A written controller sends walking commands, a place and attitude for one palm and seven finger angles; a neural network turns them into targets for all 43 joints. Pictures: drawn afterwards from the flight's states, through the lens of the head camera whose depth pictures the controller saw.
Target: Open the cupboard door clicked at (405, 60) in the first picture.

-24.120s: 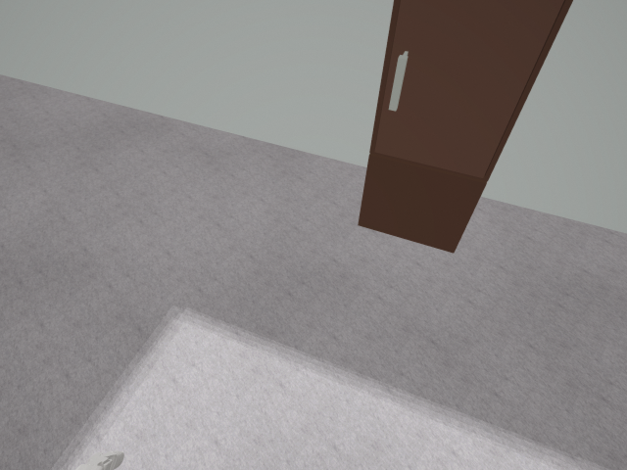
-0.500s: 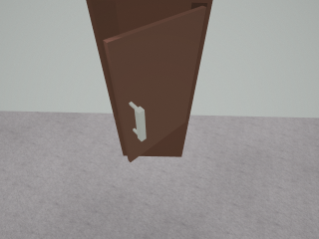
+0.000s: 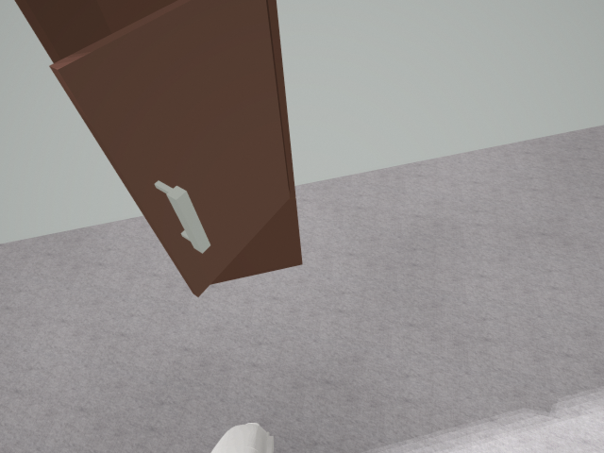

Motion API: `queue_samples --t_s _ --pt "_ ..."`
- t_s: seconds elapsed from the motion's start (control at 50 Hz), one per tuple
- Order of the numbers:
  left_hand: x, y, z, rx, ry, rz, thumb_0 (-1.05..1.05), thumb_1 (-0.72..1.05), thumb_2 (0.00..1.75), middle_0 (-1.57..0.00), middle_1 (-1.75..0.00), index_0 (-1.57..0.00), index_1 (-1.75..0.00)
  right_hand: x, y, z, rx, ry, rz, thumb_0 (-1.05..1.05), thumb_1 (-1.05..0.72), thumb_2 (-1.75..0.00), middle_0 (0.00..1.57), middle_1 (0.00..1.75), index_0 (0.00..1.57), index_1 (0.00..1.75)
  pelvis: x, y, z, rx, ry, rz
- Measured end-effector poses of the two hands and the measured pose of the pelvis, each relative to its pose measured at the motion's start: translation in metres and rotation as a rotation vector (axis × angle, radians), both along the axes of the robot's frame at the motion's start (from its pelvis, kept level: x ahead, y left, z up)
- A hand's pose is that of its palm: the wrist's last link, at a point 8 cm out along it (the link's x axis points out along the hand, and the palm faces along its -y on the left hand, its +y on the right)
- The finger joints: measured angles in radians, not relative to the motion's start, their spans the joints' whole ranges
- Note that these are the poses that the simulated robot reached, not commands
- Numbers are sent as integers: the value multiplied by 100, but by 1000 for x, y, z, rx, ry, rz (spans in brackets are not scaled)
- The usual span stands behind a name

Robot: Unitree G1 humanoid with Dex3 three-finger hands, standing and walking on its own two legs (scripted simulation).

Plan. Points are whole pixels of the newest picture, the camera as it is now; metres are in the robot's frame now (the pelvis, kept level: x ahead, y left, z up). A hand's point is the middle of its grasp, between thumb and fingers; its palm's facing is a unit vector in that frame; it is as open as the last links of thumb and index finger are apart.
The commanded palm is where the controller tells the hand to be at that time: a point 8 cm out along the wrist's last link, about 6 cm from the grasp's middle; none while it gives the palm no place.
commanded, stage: walk to a spot facing it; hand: left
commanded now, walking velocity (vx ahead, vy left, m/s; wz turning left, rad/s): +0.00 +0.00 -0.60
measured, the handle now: (182, 217) +0.49 +0.27 -0.05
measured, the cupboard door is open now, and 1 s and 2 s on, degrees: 43 43 43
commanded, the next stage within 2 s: none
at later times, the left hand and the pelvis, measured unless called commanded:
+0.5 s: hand out of the picture +0.12 +0.22 -0.17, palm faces -0.20 -0.95 -0.23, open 7.4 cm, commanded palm none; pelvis +0.03 +0.03 +0.00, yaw -18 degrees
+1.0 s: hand (267, 385) +0.24 +0.09 -0.16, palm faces -0.57 -0.79 -0.23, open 7.4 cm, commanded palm none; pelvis +0.03 -0.01 +0.00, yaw -36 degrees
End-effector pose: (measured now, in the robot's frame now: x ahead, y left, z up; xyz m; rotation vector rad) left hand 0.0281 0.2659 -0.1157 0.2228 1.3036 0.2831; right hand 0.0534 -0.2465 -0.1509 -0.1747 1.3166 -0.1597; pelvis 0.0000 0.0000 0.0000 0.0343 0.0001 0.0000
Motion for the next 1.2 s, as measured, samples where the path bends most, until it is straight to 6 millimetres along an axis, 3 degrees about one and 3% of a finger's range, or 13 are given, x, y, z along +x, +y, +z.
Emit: queue_samples --t_s 0.22,0.34,0.42,0.48,0.58,0.68,0.74,0.8,0.86,0.96,1.08,1.2 --pt "26 -24 3 -45 37 -117 1 90 90 -21 -30 -20 -30 40 -9 30 -21 -163 -104 1 -91 -90 20 30 20 30 10 -2 14 5 21 -145" --pt "44 -17 -8 -77 50 -166 1 90 90 -21 -30 -20 -30 57 1 42 -45 -227 -134 1 -91 -90 20 30 20 30 17 9 13 -8 31 -213" --pt "66 -3 -23 -94 54 -210 1 90 90 -21 -30 -20 -30 56 8 42 -83 -272 -162 1 -91 -90 20 30 20 30 27 23 2 -46 53 -254" --pt "91 3 -27 -93 41 -270 1 90 90 -21 -30 -20 -30 36 13 43 -103 -237 -174 0 -91 -90 20 30 20 30 27 26 1 -38 44 -298" --pt "140 -6 -15 -92 -13 -369 1 91 90 -20 -30 -20 -30 -20 17 43 -98 -119 -247 0 -90 -90 20 30 21 30 27 23 10 -54 44 -358" --pt "187 -41 -5 -81 -69 -510 1 91 90 -20 -30 -20 -30 -84 10 31 -77 -24 -381 0 -90 -90 20 30 21 30 26 11 8 -58 38 -431" --pt "211 -68 -6 -62 -128 -595 1 91 90 -20 -30 -20 -30 -122 0 14 -63 22 -462 0 -90 -90 20 30 21 30 24 -3 -6 -29 32 -472" --pt "221 -90 -2 -50 -147 -644 1 91 90 -20 -30 -20 -30 -146 -8 9 -67 73 -529 1 -90 -90 20 30 20 30 21 -7 -6 -36 21 -505" --pt "224 -107 0 -58 -138 -676 1 91 90 -20 -30 -20 -30 -153 -11 17 -77 70 -574 1 -91 -90 20 30 20 30 22 -9 0 -26 17 -540" --pt "227 -127 -4 -102 -109 -731 1 91 90 -20 -30 -20 -30 -143 -8 30 -94 -5 -627 1 -91 -90 20 30 20 30 27 -10 6 -14 20 -602" --pt "240 -140 -21 -155 -76 -782 1 90 90 -21 -30 -20 -30 -134 12 31 -116 -67 -666 0 -91 -90 20 30 20 30 38 -5 -2 -36 40 -680" --pt "249 -164 -9 -165 -67 -838 1 91 90 -20 -30 -20 -30 -149 32 35 -62 -33 -722 0 -90 -90 20 30 20 30 37 -17 10 -41 45 -757"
